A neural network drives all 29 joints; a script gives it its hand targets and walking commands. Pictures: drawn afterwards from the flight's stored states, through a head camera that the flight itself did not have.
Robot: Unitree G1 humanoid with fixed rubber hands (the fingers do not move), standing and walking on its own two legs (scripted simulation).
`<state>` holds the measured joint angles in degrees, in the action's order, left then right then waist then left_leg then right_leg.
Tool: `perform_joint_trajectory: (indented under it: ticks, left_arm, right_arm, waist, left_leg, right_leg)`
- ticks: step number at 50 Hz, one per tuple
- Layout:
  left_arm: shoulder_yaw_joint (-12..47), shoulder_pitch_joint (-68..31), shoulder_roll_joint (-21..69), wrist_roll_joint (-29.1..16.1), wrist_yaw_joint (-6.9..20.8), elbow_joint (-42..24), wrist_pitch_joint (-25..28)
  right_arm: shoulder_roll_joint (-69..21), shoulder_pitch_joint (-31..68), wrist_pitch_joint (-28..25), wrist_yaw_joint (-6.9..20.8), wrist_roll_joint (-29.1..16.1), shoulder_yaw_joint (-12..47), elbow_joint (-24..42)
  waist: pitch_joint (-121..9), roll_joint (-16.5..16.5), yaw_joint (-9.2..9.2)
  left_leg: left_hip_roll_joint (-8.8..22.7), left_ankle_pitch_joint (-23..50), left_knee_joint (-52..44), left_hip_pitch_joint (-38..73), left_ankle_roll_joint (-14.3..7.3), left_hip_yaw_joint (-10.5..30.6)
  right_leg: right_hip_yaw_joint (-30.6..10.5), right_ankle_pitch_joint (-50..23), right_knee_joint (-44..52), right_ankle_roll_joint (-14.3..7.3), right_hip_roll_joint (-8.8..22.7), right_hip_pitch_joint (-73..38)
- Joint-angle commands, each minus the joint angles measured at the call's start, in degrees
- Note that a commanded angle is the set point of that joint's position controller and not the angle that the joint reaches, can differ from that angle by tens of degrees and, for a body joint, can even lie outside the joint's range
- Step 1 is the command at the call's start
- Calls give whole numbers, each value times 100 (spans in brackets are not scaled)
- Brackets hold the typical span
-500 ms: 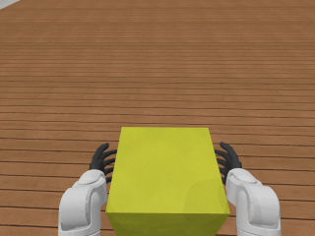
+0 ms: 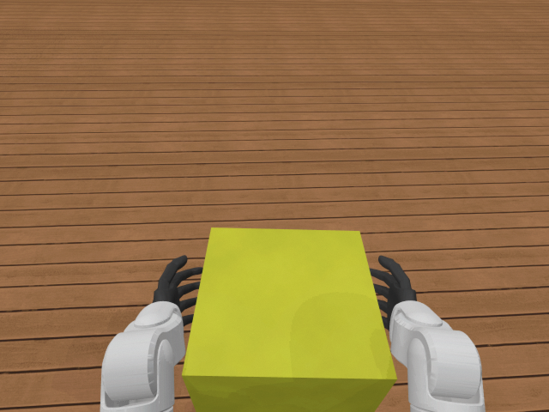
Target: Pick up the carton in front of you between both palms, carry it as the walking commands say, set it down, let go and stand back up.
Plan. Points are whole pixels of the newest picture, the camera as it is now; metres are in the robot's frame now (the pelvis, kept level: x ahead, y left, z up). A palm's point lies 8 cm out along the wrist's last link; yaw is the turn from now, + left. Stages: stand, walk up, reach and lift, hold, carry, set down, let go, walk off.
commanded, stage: carry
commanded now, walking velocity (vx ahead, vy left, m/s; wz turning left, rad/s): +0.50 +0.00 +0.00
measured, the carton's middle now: (282, 339) +0.24 +0.00 -0.01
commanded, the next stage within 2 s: none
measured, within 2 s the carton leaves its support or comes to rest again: neither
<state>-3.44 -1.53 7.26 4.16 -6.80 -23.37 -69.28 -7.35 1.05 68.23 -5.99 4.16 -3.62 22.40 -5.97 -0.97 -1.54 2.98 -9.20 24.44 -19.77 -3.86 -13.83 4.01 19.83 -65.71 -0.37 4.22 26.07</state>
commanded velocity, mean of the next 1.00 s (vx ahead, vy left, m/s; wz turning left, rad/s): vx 0.07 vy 0.00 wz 0.00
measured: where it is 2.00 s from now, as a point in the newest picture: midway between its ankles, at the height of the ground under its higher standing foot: (274, 390)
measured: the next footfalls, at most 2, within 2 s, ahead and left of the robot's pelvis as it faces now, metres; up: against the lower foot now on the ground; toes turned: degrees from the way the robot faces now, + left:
right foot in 0.32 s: +0.41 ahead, -0.12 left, +0.00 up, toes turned +0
left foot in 0.58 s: +0.41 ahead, +0.10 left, +0.00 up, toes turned -7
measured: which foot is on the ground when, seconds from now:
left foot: down 0.00-0.34, up 0.36-0.56, down 0.58-1.00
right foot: up 0.00-0.30, down 0.32-1.00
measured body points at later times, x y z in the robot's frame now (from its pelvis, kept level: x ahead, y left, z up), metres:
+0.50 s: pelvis +0.30 -0.05 +0.00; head +0.32 -0.07 +0.45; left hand +0.55 +0.12 +0.09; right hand +0.57 -0.18 +0.07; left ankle +0.25 +0.08 -0.71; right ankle +0.37 -0.12 -0.74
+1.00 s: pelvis +0.43 -0.02 +0.00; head +0.41 -0.02 +0.44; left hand +0.68 +0.13 +0.08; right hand +0.69 -0.17 +0.08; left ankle +0.37 +0.08 -0.74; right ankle +0.37 -0.12 -0.74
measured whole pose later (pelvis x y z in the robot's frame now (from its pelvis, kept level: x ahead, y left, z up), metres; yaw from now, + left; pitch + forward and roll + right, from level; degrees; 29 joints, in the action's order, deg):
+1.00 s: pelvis +0.43 -0.02 +0.00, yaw +2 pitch +5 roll +0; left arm -3.6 -3.7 7.3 4.2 -6.6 -24.9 -70.0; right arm -7.3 3.5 70.1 -6.2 4.4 -4.3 24.9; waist -8.3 -0.1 0.0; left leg 3.5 -18.9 30.6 -14.5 0.5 -9.3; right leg 11.0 19.2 -30.9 0.0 3.5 14.5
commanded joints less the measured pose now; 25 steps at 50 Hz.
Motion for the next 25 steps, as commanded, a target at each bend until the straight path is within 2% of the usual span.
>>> perform_joint_trajectory:
  ticks: [1, 5, 8, 11, 12, 13, 14, 15, 16, 17, 18, 19, 20, 21, 23, 25]
  left_arm:
    - [4082, -2067, 5489, -1683, 1069, -578, 421]
    - [4016, -1864, 5132, -1582, 971, -676, 406]
    - [4074, -2091, 4842, -1706, 938, -1019, 308]
    - [3980, -2124, 4466, -1833, 917, -1126, 117]
    - [3907, -2005, 4327, -1841, 906, -1062, 51]
    - [3832, -1925, 4191, -1833, 894, -996, -13]
    - [3729, -1924, 4076, -1808, 882, -959, -74]
    - [3642, -1858, 3943, -1791, 870, -914, -109]
    - [3599, -1816, 3954, -1843, 866, -885, -132]
    - [3680, -1931, 4206, -1905, 889, -954, -137]
    - [3750, -1998, 4513, -1990, 937, -1012, -107]
    - [3879, -2192, 4786, -2063, 994, -1033, -65]
    - [3889, -2249, 5005, -2089, 1050, -1062, -21]
    - [3876, -2305, 5133, -2104, 1090, -1052, 21]
    - [3887, -2238, 5205, -2090, 1130, -1024, 77]
    - [3924, -2196, 5131, -2092, 1163, -1063, 93]
  right_arm:
    - [-5300, 2244, -299, 1183, -2039, 4076, 789]
    - [-4866, 2068, -276, 1157, -2009, 4057, 909]
    - [-4572, 2110, -200, 1079, -1974, 4017, 1141]
    - [-4264, 2103, -39, 948, -1889, 3935, 1254]
    - [-4137, 2084, 31, 902, -1846, 3881, 1252]
    - [-3996, 1988, 108, 861, -1793, 3812, 1225]
    - [-3837, 1993, 184, 826, -1760, 3752, 1219]
    - [-3811, 2074, 263, 801, -1783, 3765, 1294]
    - [-3863, 2107, 319, 789, -1857, 3798, 1241]
    - [-4070, 2159, 317, 800, -1911, 3882, 1237]
    - [-4382, 2264, 297, 843, -1976, 3986, 1304]
    - [-4644, 2339, 275, 888, -1945, 4006, 1224]
    - [-4894, 2441, 228, 923, -1976, 4068, 1225]
    - [-5046, 2520, 180, 943, -1981, 4121, 1232]
    - [-5091, 2467, 107, 938, -1948, 4129, 1273]
    - [-5034, 2341, 71, 913, -1863, 4076, 1269]
  waist:
    - [-1106, 856, 64]
    - [-590, 922, 70]
    - [-354, 916, 40]
    - [-286, 908, 51]
    - [-461, 831, 131]
    - [-792, 594, 199]
    - [-1257, 154, 271]
    - [-1814, -1130, 313]
    - [-2023, -1613, 264]
    - [-2061, -950, 235]
    - [-2088, -572, 218]
    - [-1972, -478, 225]
    - [-1897, -526, 215]
    - [-1829, -693, 214]
    - [-1808, -845, 229]
    - [-1764, -710, 195]
  left_leg:
    - [1488, -224, -1762, 1786, -346, 1513]
    - [1192, 248, -1810, 1772, -273, 842]
    - [1150, 619, -1706, 1938, -199, 676]
    - [1049, 2192, -956, 2039, -24, 347]
    - [916, 2781, -334, 1934, 124, 110]
    - [658, 2961, 525, 1654, 351, -88]
    - [431, 1889, 1557, 915, 587, -27]
    - [-43, -314, 3011, -439, 778, 115]
    - [-275, -2156, 3785, -911, 691, 644]
    - [-80, -2336, 3901, -1039, 566, 1095]
    - [119, -2272, 3581, -947, 489, 1181]
    - [262, -2122, 2925, -711, 459, 1235]
    - [228, -1907, 2205, -346, 465, 1181]
    - [107, -1800, 1772, -69, 490, 997]
    - [18, -1592, 1048, 245, 513, 816]
    - [41, -884, 288, 544, 499, 607]
  right_leg:
    - [53, -897, 1424, 71, 298, 977]
    - [436, -1681, 2862, 142, 168, 874]
    - [685, -1928, 3372, 111, 62, 764]
    - [916, -2154, 3835, 38, -80, 131]
    - [1102, -2334, 4110, 24, -257, -536]
    - [1175, -2523, 4357, 29, -407, -1504]
    - [614, -3595, 4188, -57, 163, -2748]
    - [-1195, -5036, 4082, -647, 1453, -3991]
    - [-2110, -5817, 4467, -1268, 2025, -4051]
    - [-1881, -5463, 4542, -1356, 2085, -3847]
    - [-1348, -5180, 4522, -1045, 1858, -3617]
    - [-970, -4888, 4605, -857, 1726, -3175]
    - [-563, -4404, 4827, -665, 1431, -2767]
    - [-251, -4045, 4925, -590, 1226, -2449]
    - [-68, -3349, 4937, -589, 1120, -2317]
    - [99, -2956, 4818, -555, 1102, -2299]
